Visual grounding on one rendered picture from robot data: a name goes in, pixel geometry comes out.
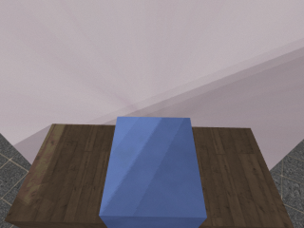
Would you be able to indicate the pedestal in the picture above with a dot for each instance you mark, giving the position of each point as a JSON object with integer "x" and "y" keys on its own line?
{"x": 65, "y": 184}

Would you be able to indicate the carton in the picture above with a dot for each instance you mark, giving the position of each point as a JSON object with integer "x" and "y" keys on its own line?
{"x": 153, "y": 176}

